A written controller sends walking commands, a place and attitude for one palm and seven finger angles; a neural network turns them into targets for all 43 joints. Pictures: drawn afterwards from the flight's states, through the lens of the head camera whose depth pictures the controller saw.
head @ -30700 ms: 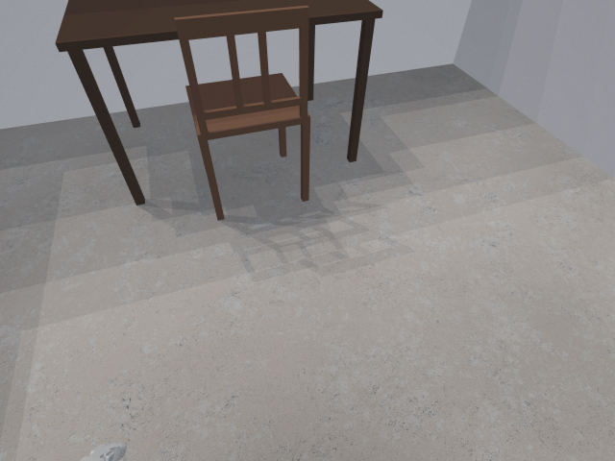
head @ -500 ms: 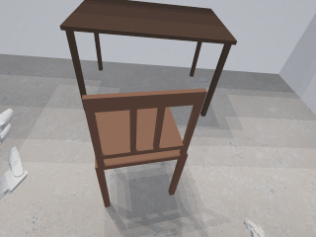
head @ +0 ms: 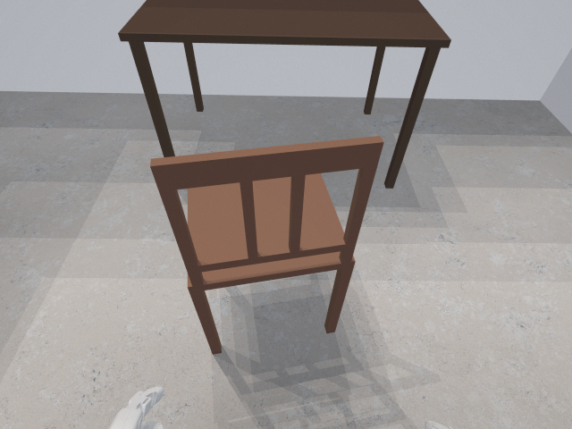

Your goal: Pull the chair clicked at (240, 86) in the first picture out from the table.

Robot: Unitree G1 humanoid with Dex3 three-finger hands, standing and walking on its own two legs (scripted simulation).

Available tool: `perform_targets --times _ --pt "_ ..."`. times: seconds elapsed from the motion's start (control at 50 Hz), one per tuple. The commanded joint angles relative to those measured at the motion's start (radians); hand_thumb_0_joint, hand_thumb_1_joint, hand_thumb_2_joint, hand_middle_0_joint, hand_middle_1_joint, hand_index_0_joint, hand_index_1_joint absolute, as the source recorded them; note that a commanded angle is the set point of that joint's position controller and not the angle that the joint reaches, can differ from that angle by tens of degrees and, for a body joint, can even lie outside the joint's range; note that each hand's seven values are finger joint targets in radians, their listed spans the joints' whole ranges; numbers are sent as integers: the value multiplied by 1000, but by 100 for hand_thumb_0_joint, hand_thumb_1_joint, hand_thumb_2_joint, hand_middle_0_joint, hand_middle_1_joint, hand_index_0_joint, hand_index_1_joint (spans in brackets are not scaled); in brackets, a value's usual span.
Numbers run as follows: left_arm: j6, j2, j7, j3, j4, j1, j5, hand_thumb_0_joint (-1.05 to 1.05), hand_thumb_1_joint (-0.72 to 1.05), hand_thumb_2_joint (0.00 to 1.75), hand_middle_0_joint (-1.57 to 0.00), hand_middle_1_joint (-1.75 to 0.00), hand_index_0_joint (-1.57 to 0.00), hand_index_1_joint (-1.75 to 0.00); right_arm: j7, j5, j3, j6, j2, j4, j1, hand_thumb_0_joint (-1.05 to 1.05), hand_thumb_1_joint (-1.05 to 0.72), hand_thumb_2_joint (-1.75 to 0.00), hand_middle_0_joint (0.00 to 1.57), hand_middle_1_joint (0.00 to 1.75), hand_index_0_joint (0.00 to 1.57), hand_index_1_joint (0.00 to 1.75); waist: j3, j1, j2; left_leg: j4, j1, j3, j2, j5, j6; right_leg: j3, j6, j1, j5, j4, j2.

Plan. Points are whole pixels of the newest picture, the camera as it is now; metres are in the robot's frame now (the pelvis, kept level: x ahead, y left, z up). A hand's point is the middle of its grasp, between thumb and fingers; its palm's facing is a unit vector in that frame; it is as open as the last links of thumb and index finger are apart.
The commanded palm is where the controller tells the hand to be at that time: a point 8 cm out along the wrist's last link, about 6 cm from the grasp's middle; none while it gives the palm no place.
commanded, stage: let the arm hang, fingers relaxed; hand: left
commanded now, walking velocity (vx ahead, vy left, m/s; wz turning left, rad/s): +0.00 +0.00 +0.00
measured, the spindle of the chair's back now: (249, 221) +0.55 +0.10 -0.09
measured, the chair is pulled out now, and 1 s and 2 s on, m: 0.61 0.61 0.61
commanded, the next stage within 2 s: look to check the result in 0.90 s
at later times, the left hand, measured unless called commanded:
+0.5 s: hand out of the picture -0.02 +0.17 -0.16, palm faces +0.02 -0.98 -0.22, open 7.3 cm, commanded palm none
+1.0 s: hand out of the picture -0.02 +0.14 -0.16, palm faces +0.03 -0.99 -0.16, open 7.3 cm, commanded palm none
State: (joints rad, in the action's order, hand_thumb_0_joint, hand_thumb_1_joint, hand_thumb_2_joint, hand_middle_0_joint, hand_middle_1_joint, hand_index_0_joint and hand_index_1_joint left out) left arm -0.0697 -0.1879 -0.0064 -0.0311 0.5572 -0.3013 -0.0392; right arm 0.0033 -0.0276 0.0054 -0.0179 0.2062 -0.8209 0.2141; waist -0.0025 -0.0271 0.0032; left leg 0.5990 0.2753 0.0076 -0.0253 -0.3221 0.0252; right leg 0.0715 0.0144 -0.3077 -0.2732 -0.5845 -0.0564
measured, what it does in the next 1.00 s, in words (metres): stands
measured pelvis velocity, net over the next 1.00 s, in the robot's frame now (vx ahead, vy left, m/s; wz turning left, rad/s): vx -0.01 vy -0.02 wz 0.00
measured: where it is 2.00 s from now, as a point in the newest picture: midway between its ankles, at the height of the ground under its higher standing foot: outside the picture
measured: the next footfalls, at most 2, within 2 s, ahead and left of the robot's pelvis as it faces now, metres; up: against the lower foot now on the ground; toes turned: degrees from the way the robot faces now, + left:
none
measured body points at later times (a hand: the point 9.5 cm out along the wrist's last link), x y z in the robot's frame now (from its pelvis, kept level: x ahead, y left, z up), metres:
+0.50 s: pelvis -0.01 -0.01 +0.01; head +0.00 -0.02 +0.46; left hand -0.02 +0.22 -0.14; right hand -0.03 -0.22 -0.15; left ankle +0.00 +0.10 -0.73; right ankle +0.02 -0.13 -0.73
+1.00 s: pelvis -0.01 -0.02 +0.01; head +0.00 -0.02 +0.46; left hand -0.02 +0.19 -0.15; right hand -0.04 -0.22 -0.15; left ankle +0.00 +0.10 -0.73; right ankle +0.02 -0.13 -0.73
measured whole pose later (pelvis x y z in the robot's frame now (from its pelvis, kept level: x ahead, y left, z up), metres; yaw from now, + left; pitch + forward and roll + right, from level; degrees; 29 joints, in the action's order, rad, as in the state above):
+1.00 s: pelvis -0.01 -0.02 +0.01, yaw +0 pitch -1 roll +0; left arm -0.01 -0.12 -0.03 0.01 1.08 -0.32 -0.01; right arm 0.04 -0.01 0.00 -0.01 0.11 -1.08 0.37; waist 0.04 0.00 0.00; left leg 0.47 0.20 0.02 0.00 -0.25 0.00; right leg 0.09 -0.01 -0.23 -0.20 -0.45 -0.03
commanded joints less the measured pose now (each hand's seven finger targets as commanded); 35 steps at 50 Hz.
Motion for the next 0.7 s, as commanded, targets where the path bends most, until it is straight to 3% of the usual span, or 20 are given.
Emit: perform_targets --times 0.0,0.04,0.1,0.16,0.18,0.22,0.38,0.44,0.68 --pt "55 -149 -10 -17 58 -5 16 0 90 90 -20 -30 -20 -30 12 8 26 -15 109 32 51 0 -90 -90 20 30 20 30 -60 18 19 -103 -40 100 68 325 21 -118 -85 116 236 104 -78" --pt "57 -137 -14 -5 157 -31 24 0 90 90 -20 -30 -20 -30 18 9 17 -15 97 -5 51 0 -90 -90 20 30 20 30 -32 33 151 -137 -30 105 82 362 22 -101 -66 144 207 118 -52" --pt "54 -102 -20 -14 238 -53 23 0 90 90 -20 -30 -20 -30 26 7 20 -5 72 -42 96 0 -90 -90 20 30 20 30 -22 35 189 -159 -10 109 90 279 29 -73 -63 175 156 159 -42" --pt "56 -102 -15 3 309 -38 28 0 90 90 -20 -30 -20 -30 26 12 18 2 66 -83 134 0 -90 -90 20 30 20 30 16 33 100 -180 16 111 89 172 27 -84 -72 169 101 193 -49" --pt "57 -101 -15 7 325 -36 29 0 90 90 -20 -30 -20 -30 27 15 20 6 65 -89 151 0 -90 -90 20 30 20 30 44 31 35 -186 23 112 94 146 30 -81 -74 157 84 214 -47" --pt "58 -95 -15 12 359 -31 30 0 90 90 -20 -30 -20 -30 27 15 20 7 68 -114 177 0 -90 -90 20 30 20 30 57 25 1 -195 18 110 93 129 29 -88 -74 141 56 224 -53" --pt "56 -81 -21 26 445 -54 33 0 90 90 -20 -30 -20 -30 30 17 13 7 47 -178 220 0 -90 -90 20 30 20 30 106 28 -12 -246 24 113 100 54 37 -86 -71 108 -14 244 -41" --pt "58 -72 -23 27 462 -70 32 0 90 90 -20 -30 -20 -30 29 17 11 5 37 -194 228 0 -90 -90 20 30 20 30 89 27 -36 -239 9 101 94 56 34 -92 -67 103 -19 245 -48" --pt "61 -40 -27 24 486 -85 30 0 90 90 -20 -30 -20 -30 33 16 10 5 -5 -224 243 0 -90 -90 20 30 20 30 139 28 23 -252 34 97 90 18 32 -92 -73 64 -48 250 -39"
